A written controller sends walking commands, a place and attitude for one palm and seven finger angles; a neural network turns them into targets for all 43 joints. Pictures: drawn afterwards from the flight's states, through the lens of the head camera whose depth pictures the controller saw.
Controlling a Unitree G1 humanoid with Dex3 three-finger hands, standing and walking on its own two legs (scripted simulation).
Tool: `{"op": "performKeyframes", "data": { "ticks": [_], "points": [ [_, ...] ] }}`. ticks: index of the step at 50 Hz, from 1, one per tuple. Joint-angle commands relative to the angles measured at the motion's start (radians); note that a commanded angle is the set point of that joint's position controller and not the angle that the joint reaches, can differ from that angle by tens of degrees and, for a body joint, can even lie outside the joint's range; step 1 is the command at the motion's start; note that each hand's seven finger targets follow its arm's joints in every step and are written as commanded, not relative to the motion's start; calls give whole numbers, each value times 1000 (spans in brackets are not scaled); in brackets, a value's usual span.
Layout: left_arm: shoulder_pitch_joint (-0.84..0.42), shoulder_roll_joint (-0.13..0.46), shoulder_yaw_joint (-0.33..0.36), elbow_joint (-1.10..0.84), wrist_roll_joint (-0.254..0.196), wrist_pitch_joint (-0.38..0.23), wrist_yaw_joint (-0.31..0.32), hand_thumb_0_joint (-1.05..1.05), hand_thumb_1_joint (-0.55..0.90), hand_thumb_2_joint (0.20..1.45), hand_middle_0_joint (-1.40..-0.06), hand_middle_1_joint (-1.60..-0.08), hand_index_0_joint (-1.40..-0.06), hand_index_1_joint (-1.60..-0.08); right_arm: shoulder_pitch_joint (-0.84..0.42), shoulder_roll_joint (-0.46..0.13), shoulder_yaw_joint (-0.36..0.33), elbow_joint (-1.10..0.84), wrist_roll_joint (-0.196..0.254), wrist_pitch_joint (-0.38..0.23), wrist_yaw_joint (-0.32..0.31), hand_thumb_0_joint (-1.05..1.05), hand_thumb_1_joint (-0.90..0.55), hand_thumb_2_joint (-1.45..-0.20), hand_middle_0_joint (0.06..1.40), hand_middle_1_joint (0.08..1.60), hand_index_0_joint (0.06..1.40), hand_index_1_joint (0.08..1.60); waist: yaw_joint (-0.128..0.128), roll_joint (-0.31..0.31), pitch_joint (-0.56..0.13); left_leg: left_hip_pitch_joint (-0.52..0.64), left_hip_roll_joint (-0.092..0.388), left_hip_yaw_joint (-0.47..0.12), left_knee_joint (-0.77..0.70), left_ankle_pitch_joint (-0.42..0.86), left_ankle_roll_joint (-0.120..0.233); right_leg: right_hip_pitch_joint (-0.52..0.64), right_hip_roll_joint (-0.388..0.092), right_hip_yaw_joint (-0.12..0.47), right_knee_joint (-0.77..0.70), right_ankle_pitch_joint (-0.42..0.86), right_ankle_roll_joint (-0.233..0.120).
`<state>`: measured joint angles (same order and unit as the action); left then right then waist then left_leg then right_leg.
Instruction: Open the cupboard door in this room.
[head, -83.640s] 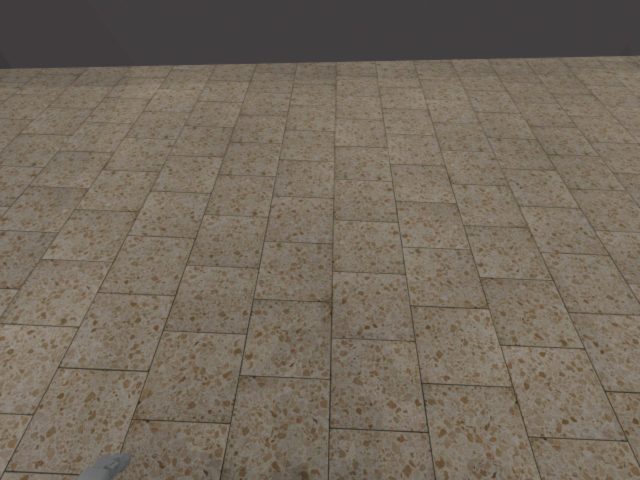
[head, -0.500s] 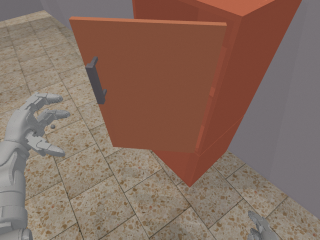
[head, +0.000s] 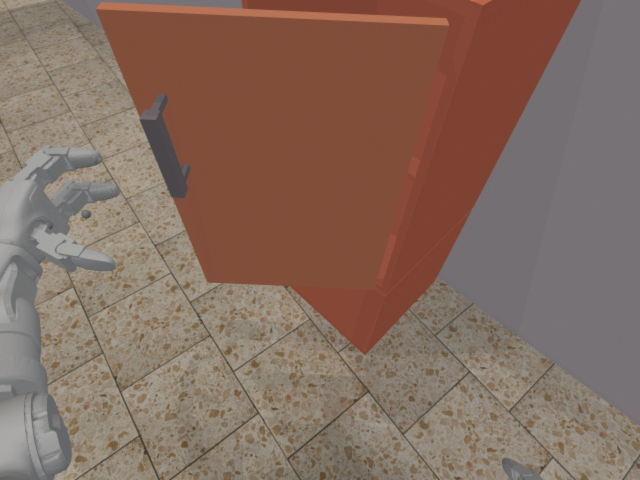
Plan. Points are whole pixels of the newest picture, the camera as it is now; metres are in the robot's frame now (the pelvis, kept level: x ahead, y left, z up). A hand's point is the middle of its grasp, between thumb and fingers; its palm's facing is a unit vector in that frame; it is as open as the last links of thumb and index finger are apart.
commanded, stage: move the hooked fingers beside the handle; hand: left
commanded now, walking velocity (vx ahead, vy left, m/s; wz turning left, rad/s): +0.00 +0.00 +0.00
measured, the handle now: (170, 148) +0.53 +0.22 +0.10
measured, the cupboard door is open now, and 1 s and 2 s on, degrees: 43 43 43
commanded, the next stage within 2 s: slide the fingers in behind the handle in 1.50 s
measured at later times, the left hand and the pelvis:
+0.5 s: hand (109, 179) +0.46 +0.27 +0.11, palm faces -0.03 -1.00 +0.00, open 14.0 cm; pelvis +0.00 +0.01 -0.01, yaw +0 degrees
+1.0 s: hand (117, 167) +0.49 +0.28 +0.11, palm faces -0.03 -1.00 +0.01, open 14.0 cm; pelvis +0.01 +0.01 -0.01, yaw -2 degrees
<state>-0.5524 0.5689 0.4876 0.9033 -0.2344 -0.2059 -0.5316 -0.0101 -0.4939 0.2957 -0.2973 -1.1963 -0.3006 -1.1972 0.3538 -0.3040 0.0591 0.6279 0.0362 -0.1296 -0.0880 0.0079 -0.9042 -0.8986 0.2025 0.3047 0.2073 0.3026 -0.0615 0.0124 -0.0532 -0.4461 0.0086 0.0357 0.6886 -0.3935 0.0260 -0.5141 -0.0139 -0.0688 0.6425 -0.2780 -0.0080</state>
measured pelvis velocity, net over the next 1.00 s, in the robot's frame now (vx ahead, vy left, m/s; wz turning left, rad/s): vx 0.01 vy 0.01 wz -0.03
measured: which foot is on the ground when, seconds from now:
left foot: down 0.00-1.00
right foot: down 0.00-1.00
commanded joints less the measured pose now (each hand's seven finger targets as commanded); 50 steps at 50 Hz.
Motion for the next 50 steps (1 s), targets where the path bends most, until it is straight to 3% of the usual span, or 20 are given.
{"op": "performKeyframes", "data": {
  "ticks": [1,7,8,9,10,12,15,19,22,25,29,35,37,39,41,43,45,47,49,50],
  "points": [
    [-419,331,39,-140,-17,-72,-23,0,-500,300,-300,-1200,-300,-1200,53,-168,-69,-100,7,-26,-13,0,-900,-900,200,300,200,300,-4,80,-301,48,-7,-48,-81,350,-4,189,14,46,-31,284,-22],
    [-541,341,15,-82,-8,-82,-33,0,-500,300,-300,-1200,-300,-1200,83,-174,-71,-83,4,3,-11,0,-900,-900,200,300,200,300,-35,72,-314,45,-2,-58,-62,350,-6,135,20,41,-27,266,-19],
    [-553,378,46,-84,-15,-91,-32,0,-500,300,-300,-1200,-300,-1200,91,-179,-72,-85,2,9,-11,0,-900,-900,200,300,200,300,-24,55,-332,46,0,-63,-57,377,-8,152,22,40,-16,286,-25],
    [-562,387,52,-105,-12,-100,-33,0,-500,300,-300,-1200,-300,-1200,89,-176,-72,-89,1,12,-9,0,-900,-900,200,300,200,300,-17,98,-369,65,-3,-61,-55,401,-10,164,21,45,-12,301,-23],
    [-551,367,37,-103,-11,-102,-33,0,-500,300,-300,-1200,-300,-1200,95,-173,-74,-91,1,16,-8,0,-900,-900,200,300,200,300,-19,102,-393,87,-1,-64,-51,431,-13,159,22,41,-10,310,-23],
    [-589,368,22,-90,7,-107,-22,0,-500,300,-300,-1200,-300,-1200,103,-172,-71,-80,-2,25,-8,0,-900,-900,200,300,200,300,-29,140,-379,92,2,-70,-47,438,-19,120,22,36,-9,291,-22],
    [-599,353,10,-28,17,-96,-11,0,-500,300,-300,-1200,-300,-1200,121,-173,-73,-72,-5,40,-1,0,-900,-900,200,300,200,300,-38,107,-350,85,9,-80,-46,447,-23,86,27,27,-9,271,-21],
    [-610,423,57,10,30,-92,1,0,-500,300,-300,-1200,-300,-1200,136,-182,-72,-79,-6,64,3,0,-900,-900,200,300,200,300,-29,94,-373,42,7,-73,-42,448,-19,116,26,33,2,293,-21],
    [-658,404,22,40,53,-96,10,0,-500,300,-300,-1200,-300,-1200,146,-180,-70,-76,-8,76,6,0,-900,-900,200,300,200,300,-55,91,-348,21,9,-70,-37,396,-13,79,26,34,-2,263,-17],
    [-722,442,35,47,62,-114,13,0,-500,300,-300,-1200,-300,-1200,164,-186,-72,-70,-9,90,4,0,-900,-900,200,300,200,300,-70,84,-368,25,11,-77,-27,398,-10,73,31,36,3,261,-17],
    [-780,425,15,36,69,-136,12,0,-500,300,-300,-1200,-300,-1200,188,-183,-74,-55,-17,103,5,0,-900,-900,200,300,200,300,-78,180,-430,123,23,-98,-8,500,-35,8,37,26,13,249,-20],
    [-801,468,30,170,82,-86,13,0,-500,300,-300,-1200,-300,-1200,213,-195,-66,-44,-16,132,6,0,-900,-900,200,300,200,300,-103,95,-373,-11,15,-79,-3,406,-7,34,35,37,9,271,-13],
    [-756,528,71,170,99,-85,20,0,-500,300,-300,-1200,-300,-1200,223,-196,-67,-58,-19,140,9,0,-900,-900,200,300,200,300,-81,84,-400,-47,10,-72,-1,408,-2,85,32,44,18,305,-13],
    [-707,551,94,89,106,-113,18,0,-500,300,-300,-1200,-300,-1200,227,-188,-70,-80,-22,151,17,0,-900,-900,200,300,200,300,-42,182,-502,31,11,-73,11,545,-19,111,34,43,42,367,-22],
    [-663,517,83,65,94,-126,12,0,-500,300,-300,-1200,-300,-1200,225,-184,-74,-89,-24,161,26,0,-900,-900,200,300,200,300,-43,174,-498,63,21,-68,24,591,-23,87,40,40,38,378,-19],
    [-664,469,57,92,67,-126,-1,0,-500,300,-300,-1200,-300,-1200,225,-185,-75,-92,-19,173,27,0,-900,-900,200,300,200,300,-66,93,-440,27,24,-69,19,556,-12,79,47,33,33,368,-18],
    [-668,508,105,83,48,-118,-11,0,-500,300,-300,-1200,-300,-1200,221,-195,-83,-93,-17,178,27,0,-900,-900,200,300,200,300,-60,82,-443,5,19,-64,12,509,-2,105,46,40,28,371,-13],
    [-652,520,118,59,46,-113,-17,0,-500,300,-300,-1200,-300,-1200,219,-193,-84,-101,-15,181,27,0,-900,-900,200,300,200,300,-53,99,-473,1,14,-53,12,504,3,134,42,49,27,396,-11],
    [-666,537,117,3,59,-121,-19,0,-500,300,-300,-1200,-300,-1200,216,-185,-82,-101,-17,186,29,0,-900,-900,200,300,200,300,-46,205,-493,58,14,-58,20,576,-7,108,42,48,36,405,-18],
    [-645,537,122,19,61,-121,-16,0,-500,300,-300,-1200,-300,-1200,216,-184,-83,-99,-18,186,31,0,-900,-900,200,300,200,300,-46,173,-466,48,15,-59,24,573,-6,105,44,47,33,404,-17]
  ]
}}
